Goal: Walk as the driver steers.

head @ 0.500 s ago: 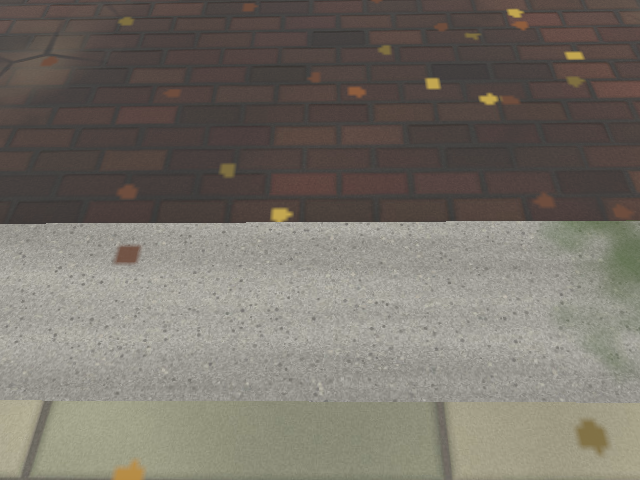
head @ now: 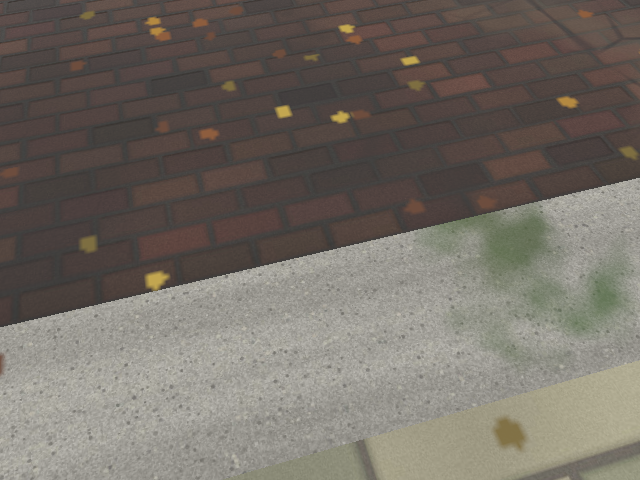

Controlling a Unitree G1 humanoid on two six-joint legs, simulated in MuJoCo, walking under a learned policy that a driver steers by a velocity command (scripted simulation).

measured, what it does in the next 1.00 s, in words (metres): walks ahead: right foot, then left foot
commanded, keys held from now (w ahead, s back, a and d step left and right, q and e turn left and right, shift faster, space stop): no key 1.00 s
